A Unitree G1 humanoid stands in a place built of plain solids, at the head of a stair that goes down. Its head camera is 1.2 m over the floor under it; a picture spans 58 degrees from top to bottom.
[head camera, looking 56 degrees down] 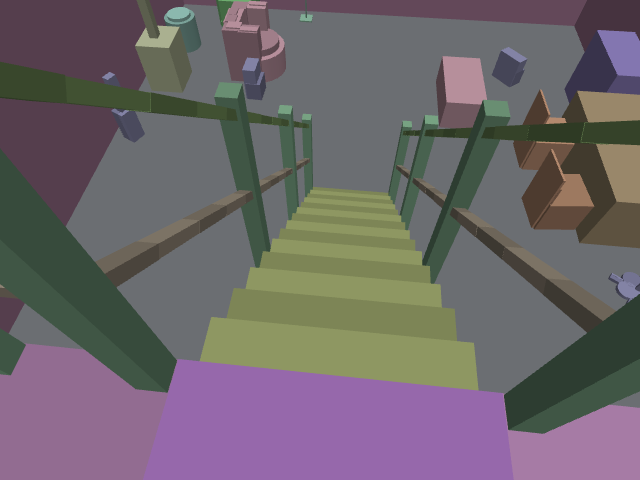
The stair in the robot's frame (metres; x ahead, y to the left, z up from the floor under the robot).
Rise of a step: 0.19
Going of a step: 0.22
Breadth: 0.90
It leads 6 degrees to the right of straight ahead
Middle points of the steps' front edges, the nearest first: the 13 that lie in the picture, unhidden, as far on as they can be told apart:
0.36 -0.05 0.00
0.57 -0.07 -0.19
0.79 -0.09 -0.39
1.00 -0.11 -0.58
1.21 -0.14 -0.77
1.43 -0.16 -0.97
1.64 -0.18 -1.16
1.86 -0.20 -1.36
2.07 -0.23 -1.55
2.29 -0.25 -1.74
2.50 -0.27 -1.94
2.71 -0.29 -2.13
2.93 -0.32 -2.33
